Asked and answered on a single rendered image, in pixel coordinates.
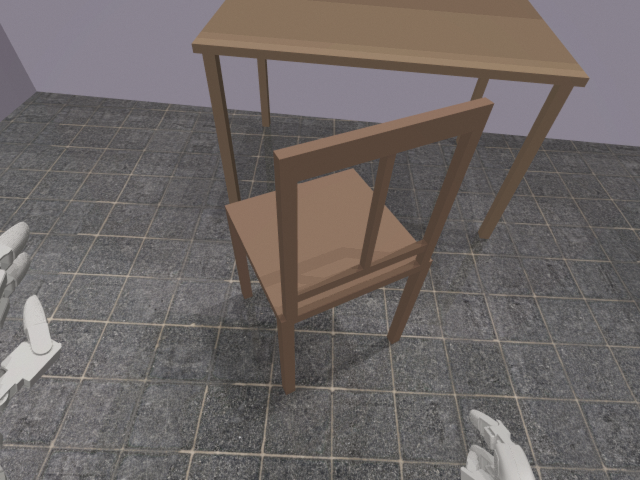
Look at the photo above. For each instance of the chair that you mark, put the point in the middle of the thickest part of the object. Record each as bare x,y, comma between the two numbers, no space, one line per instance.
321,243

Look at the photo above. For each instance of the table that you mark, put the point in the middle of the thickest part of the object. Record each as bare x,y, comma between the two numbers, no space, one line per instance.
484,39

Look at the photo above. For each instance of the left robot hand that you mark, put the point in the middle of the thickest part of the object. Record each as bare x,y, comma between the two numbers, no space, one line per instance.
29,361

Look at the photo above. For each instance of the right robot hand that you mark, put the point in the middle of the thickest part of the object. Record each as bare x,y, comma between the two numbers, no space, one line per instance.
509,461

